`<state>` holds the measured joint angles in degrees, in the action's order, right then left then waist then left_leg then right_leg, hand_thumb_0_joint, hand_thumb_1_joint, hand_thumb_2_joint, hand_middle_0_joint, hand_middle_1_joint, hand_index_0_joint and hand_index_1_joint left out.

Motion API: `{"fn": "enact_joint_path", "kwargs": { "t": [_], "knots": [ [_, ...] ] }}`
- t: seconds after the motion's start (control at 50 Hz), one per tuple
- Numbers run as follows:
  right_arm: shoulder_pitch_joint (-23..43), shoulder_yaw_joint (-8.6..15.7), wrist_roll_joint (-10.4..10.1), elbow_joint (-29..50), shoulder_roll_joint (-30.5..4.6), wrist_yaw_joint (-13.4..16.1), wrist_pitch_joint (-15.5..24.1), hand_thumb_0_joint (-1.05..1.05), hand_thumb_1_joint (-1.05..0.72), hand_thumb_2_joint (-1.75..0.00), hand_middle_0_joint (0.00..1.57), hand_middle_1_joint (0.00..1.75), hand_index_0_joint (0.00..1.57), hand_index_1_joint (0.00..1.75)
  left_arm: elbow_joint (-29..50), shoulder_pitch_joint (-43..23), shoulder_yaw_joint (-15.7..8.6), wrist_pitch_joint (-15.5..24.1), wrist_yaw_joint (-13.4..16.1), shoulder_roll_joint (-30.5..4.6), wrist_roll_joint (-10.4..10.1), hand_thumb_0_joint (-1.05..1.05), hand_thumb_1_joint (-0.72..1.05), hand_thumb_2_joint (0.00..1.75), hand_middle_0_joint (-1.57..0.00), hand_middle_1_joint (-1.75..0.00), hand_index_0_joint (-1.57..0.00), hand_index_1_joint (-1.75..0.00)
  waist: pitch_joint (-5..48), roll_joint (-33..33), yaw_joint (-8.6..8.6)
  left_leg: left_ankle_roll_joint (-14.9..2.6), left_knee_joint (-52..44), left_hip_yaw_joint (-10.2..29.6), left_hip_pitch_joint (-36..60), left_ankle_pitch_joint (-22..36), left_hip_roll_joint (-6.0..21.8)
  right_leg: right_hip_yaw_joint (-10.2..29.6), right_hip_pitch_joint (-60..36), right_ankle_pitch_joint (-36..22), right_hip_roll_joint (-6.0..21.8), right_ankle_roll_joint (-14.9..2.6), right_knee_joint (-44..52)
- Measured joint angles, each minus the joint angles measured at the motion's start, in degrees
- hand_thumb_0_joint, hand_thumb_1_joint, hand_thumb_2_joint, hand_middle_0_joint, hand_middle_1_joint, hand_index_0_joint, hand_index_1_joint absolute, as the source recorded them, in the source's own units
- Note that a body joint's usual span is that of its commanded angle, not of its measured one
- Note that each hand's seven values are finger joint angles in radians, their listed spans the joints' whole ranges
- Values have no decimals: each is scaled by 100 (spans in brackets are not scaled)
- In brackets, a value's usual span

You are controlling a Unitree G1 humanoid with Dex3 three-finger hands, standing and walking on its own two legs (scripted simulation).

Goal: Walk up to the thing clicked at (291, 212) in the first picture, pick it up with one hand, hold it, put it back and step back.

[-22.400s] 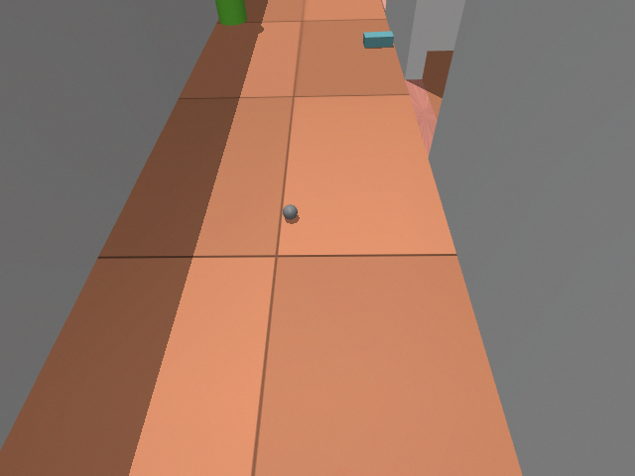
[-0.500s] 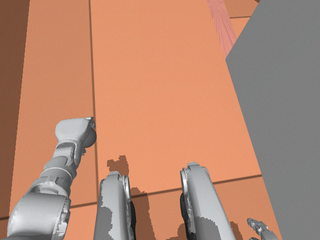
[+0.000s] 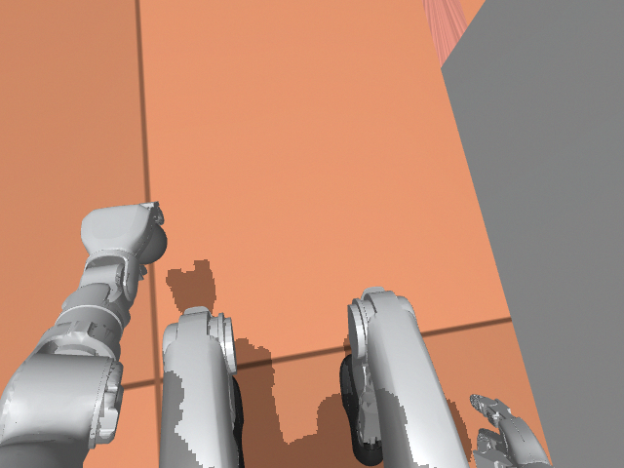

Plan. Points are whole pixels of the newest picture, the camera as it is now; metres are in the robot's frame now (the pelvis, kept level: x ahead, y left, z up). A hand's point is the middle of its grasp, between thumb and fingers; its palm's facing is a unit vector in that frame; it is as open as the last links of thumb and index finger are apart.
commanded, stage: crouch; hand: left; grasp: from above
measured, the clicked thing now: (143, 242) +0.43 +0.23 -0.19
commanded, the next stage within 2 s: lower in 0.44 s
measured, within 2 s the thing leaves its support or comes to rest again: neither
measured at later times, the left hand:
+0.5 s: hand (145, 256) +0.42 +0.24 -0.22, palm faces -0.46 -0.04 -0.89, open 9.1 cm
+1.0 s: hand (159, 262) +0.42 +0.23 -0.29, palm faces -0.47 -0.06 -0.88, open 9.1 cm
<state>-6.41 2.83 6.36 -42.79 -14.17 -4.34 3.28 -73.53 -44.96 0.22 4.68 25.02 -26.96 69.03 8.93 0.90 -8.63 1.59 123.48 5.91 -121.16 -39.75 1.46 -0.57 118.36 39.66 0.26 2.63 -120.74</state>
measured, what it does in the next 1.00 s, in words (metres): lowers itself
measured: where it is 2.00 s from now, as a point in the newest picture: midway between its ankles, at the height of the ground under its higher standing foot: (297, 438)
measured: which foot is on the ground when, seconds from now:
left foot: down 0.00-1.00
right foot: down 0.00-1.00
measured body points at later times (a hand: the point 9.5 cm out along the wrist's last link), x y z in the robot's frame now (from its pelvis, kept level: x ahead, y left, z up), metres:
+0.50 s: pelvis -0.01 +0.00 -0.05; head +0.21 +0.04 +0.34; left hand +0.44 +0.24 -0.17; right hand +0.05 -0.28 -0.18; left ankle +0.07 +0.13 -0.37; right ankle +0.09 -0.14 -0.37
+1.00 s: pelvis -0.01 +0.00 -0.09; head +0.23 +0.04 +0.29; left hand +0.44 +0.23 -0.23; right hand +0.04 -0.28 -0.21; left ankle +0.07 +0.13 -0.37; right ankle +0.09 -0.14 -0.37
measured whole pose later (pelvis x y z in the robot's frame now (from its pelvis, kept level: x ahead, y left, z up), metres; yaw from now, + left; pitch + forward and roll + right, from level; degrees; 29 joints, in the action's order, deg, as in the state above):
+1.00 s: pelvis -0.01 +0.00 -0.09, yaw -2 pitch +33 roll -6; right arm -6.7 -1.4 11.0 -46.3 -15.7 -9.2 6.7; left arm -89.3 -51.6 -5.1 10.3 32.7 -33.4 73.2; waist 2.6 -0.5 -13.0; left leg 2.7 139.9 9.1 -133.9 -39.5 0.5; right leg -1.6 130.8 38.7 -1.2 3.1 -136.0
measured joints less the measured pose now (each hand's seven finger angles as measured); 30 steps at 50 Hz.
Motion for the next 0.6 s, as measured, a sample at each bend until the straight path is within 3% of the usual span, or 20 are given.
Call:
{"fn": "enact_joint_path", "kwargs": {
  "t": [0.6],
  "knots": [
    [-179, -223, 145, -263, -80, -209, 114, 1, -92, -90, 20, 30, 20, 29, -939, -557, -207, 268, 187, -298, 138, 6, 17, 55, -94, -66, -66, -58, -291, 5, -199, 25, 1008, 117, -860, 121, -61, 8, 844, -129, -78, 34, -974]
  ]
}}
